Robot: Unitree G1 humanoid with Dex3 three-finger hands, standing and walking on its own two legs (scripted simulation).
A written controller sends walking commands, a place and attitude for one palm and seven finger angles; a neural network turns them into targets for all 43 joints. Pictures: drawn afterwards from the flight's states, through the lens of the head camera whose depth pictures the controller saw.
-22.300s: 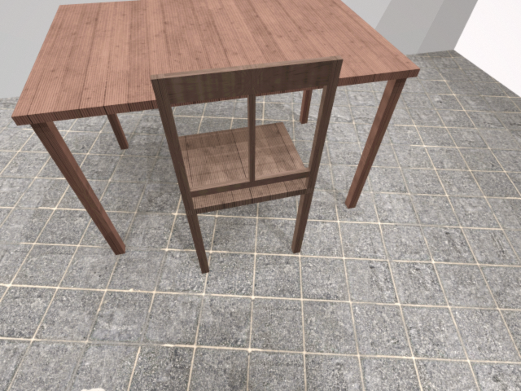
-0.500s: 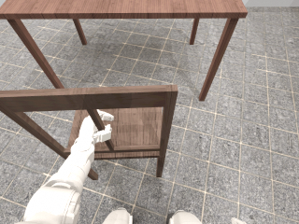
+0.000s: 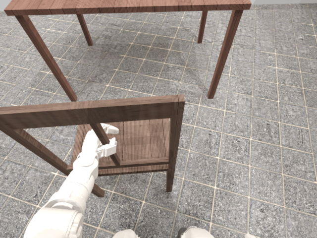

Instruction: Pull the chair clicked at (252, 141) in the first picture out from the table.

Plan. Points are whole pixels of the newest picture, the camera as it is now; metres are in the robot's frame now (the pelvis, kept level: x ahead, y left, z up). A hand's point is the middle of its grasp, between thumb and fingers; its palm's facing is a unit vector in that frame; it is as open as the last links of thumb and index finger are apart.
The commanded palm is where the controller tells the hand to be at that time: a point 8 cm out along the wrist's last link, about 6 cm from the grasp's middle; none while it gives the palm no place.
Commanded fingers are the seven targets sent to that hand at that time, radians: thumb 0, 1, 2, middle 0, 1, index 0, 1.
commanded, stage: stop walking, hand still on the chair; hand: left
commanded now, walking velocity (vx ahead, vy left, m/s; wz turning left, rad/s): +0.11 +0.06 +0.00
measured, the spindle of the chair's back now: (108, 146) +0.37 +0.17 -0.09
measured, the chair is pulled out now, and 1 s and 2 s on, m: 0.55 0.63 0.63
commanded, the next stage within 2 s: open the thumb and straighten the fingers in 0.96 s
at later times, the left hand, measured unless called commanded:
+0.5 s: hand (111, 175) +0.27 +0.14 -0.05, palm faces -0.03 -0.98 -0.19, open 5.0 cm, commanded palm +0.26 +0.19 -0.04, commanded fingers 0.00 0.90 0.90 -0.50 -1.45 -0.50 -1.45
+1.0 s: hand (111, 174) +0.27 +0.14 -0.05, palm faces -0.03 -0.98 -0.18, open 5.0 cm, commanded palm +0.26 +0.19 -0.04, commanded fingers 0.00 0.90 0.90 -0.50 -1.45 -0.50 -1.45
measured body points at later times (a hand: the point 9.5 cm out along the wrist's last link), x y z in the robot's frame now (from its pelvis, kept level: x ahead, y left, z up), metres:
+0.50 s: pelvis +0.00 +0.02 +0.01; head +0.00 +0.01 +0.46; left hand +0.27 +0.19 -0.04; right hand +0.11 -0.23 -0.11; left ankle +0.01 +0.15 -0.73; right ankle +0.05 -0.11 -0.73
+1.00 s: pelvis +0.02 +0.02 +0.01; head +0.03 +0.01 +0.46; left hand +0.27 +0.19 -0.04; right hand +0.15 -0.24 -0.10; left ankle +0.01 +0.15 -0.73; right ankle +0.05 -0.11 -0.73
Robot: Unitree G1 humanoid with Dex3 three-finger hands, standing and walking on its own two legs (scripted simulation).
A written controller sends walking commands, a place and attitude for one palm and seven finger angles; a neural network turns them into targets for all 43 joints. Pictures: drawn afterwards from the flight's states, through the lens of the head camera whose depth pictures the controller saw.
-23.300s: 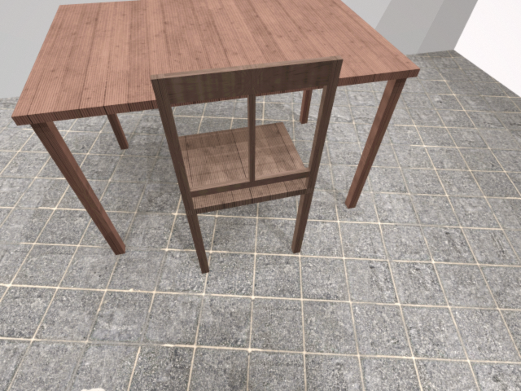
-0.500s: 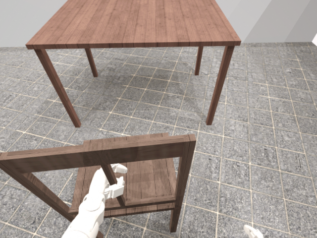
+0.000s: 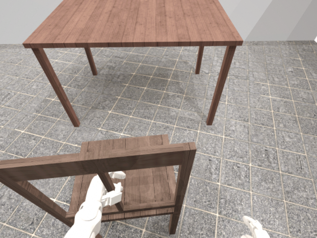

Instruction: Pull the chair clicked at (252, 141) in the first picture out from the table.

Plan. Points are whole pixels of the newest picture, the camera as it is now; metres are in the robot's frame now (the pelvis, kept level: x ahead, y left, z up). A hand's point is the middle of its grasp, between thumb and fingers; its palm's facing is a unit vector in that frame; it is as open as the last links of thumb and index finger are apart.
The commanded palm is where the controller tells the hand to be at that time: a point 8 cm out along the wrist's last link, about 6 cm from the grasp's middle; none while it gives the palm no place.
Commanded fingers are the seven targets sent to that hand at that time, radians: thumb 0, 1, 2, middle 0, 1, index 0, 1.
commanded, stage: open the thumb and straighten the fingers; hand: left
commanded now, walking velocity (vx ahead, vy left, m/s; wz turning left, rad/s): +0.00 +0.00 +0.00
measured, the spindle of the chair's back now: (113, 192) +0.26 +0.15 -0.10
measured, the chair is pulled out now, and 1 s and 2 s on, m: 0.63 0.63 0.63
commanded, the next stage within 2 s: draw the fingers out of the gap in 0.80 s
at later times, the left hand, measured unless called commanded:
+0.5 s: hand (117, 193) +0.25 +0.13 -0.07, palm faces +0.00 -0.99 -0.17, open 13.1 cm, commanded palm +0.23 +0.18 -0.04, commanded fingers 0.00 -0.55 0.20 -0.17 -0.51 -0.17 -0.51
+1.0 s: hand (117, 202) +0.23 +0.13 -0.08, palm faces +0.02 -0.98 -0.17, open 17.4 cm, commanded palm +0.20 +0.18 -0.05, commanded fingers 0.00 -0.55 0.20 0.00 0.00 0.00 0.00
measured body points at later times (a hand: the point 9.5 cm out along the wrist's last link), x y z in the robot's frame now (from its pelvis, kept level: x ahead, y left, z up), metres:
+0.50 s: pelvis +0.00 +0.00 -0.03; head +0.04 -0.02 +0.42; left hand +0.25 +0.19 -0.05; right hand +0.17 -0.25 -0.13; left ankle -0.02 +0.13 -0.74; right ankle +0.03 -0.13 -0.74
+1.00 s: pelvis +0.02 -0.01 -0.05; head +0.06 -0.02 +0.40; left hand +0.22 +0.18 -0.06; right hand +0.20 -0.25 -0.13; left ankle -0.02 +0.13 -0.74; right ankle +0.03 -0.13 -0.74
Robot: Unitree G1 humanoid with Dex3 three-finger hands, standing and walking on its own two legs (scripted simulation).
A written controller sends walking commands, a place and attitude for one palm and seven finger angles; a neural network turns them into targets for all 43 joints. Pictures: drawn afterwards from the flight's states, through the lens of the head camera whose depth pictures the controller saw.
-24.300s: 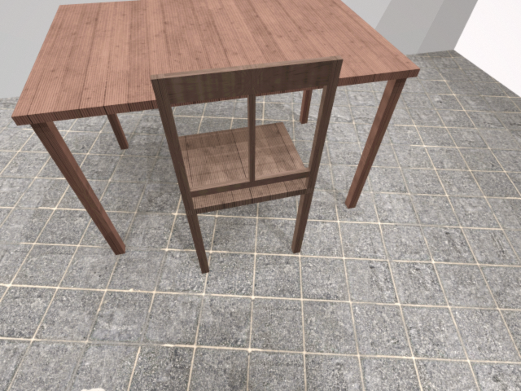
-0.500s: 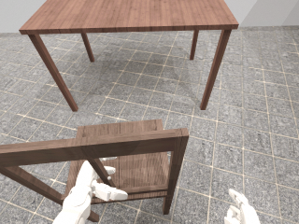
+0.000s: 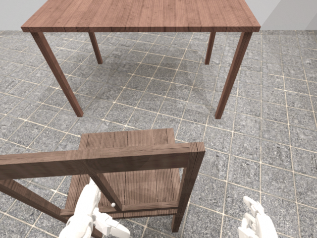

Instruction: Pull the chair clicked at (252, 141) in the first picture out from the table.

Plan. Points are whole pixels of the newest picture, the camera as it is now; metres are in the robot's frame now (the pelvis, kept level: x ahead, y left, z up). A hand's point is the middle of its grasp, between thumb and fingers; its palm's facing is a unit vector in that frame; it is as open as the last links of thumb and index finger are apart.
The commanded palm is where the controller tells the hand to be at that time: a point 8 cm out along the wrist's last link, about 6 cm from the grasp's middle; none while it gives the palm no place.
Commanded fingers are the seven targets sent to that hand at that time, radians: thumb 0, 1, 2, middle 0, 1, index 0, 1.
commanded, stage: draw the fingers out of the gap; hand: left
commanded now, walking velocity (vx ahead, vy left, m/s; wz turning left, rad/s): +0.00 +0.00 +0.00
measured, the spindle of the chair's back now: (109, 193) +0.25 +0.14 -0.05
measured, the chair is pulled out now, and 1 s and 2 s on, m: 0.63 0.63 0.63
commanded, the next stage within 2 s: draw the hand back to the body in 0.66 s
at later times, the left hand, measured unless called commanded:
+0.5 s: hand out of the picture +0.14 +0.13 -0.02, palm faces -0.04 -0.99 -0.16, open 17.5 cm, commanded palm +0.11 +0.18 +0.00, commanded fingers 0.00 -0.55 0.20 0.00 0.00 0.00 0.00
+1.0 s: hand out of the picture +0.13 +0.15 +0.04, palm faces +0.06 -1.00 -0.01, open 17.5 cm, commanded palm +0.08 +0.21 +0.04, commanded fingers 0.00 -0.55 0.20 0.00 0.00 0.00 0.00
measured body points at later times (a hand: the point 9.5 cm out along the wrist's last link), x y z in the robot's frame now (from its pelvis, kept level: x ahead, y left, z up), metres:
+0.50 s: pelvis -0.01 +0.01 -0.01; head +0.02 +0.00 +0.43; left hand +0.14 +0.18 -0.01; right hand +0.18 -0.23 -0.08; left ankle -0.03 +0.14 -0.69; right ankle +0.00 -0.12 -0.69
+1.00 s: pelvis -0.02 +0.01 -0.04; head +0.02 +0.01 +0.41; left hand +0.12 +0.20 +0.04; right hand +0.18 -0.22 -0.10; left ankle -0.03 +0.14 -0.69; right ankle +0.00 -0.12 -0.69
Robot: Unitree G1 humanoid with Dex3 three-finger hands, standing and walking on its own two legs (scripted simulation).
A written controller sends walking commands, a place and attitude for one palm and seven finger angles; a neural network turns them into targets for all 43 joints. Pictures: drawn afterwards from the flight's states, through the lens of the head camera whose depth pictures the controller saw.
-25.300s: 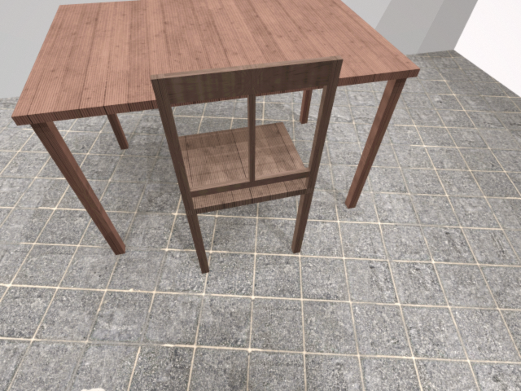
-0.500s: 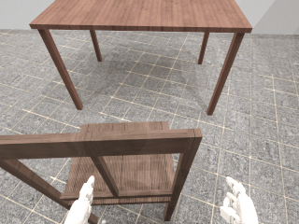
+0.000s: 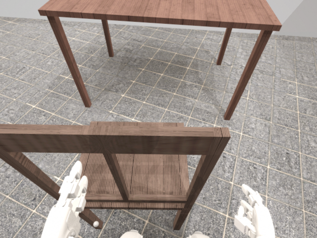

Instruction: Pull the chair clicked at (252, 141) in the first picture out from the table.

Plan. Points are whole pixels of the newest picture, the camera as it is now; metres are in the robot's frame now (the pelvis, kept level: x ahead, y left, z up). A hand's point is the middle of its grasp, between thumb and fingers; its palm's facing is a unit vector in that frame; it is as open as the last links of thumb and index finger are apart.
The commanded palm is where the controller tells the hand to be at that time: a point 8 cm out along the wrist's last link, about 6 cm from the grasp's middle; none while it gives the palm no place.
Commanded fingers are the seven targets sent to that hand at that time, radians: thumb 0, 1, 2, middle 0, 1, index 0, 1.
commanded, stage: draw the hand back to the body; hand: left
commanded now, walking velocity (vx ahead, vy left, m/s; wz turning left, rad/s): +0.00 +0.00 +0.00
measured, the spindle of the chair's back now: (119, 178) +0.27 +0.13 -0.01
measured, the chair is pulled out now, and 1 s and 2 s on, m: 0.63 0.63 0.62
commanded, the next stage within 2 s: step back with the hand held close in 1.36 s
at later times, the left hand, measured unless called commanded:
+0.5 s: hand (58, 216) +0.15 +0.19 +0.12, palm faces +0.09 -0.91 -0.40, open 15.3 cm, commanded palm +0.12 +0.25 +0.17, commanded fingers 0.00 0.07 0.50 -0.09 -0.13 -0.09 -0.13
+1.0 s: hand (35, 201) +0.17 +0.22 +0.13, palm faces +0.15 -0.81 -0.57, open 7.5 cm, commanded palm +0.16 +0.28 +0.26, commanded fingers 0.00 0.90 0.90 -0.20 -0.30 -0.20 -0.30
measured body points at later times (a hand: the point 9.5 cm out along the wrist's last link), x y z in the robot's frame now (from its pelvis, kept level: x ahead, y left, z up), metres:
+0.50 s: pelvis +0.01 +0.00 +0.05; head +0.01 -0.02 +0.50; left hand +0.14 +0.23 +0.14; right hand +0.19 -0.23 -0.03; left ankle -0.01 +0.13 -0.65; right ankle +0.01 -0.13 -0.65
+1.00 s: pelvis +0.03 -0.03 +0.08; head +0.04 -0.06 +0.52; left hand +0.16 +0.27 +0.17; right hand +0.22 -0.24 -0.02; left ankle -0.01 +0.13 -0.65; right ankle +0.01 -0.13 -0.65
